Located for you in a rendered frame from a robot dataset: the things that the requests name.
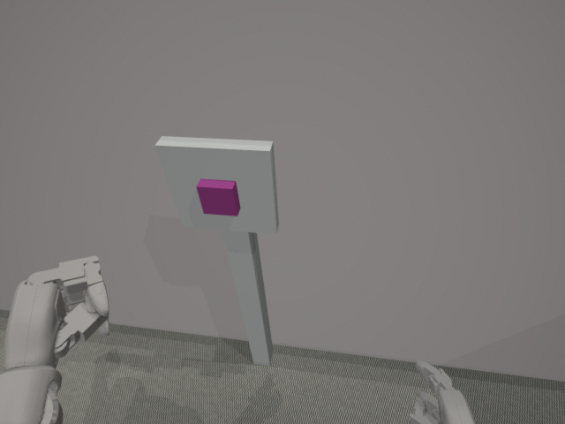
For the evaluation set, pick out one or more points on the left robot forearm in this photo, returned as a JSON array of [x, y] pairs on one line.
[[28, 396]]

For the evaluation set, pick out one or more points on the panel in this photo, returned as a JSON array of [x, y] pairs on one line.
[[251, 163]]

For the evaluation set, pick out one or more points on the right robot hand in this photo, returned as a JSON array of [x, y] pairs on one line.
[[451, 406]]

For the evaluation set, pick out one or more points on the left robot hand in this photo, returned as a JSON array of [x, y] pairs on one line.
[[38, 309]]

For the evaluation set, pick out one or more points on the button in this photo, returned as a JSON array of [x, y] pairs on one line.
[[218, 197]]

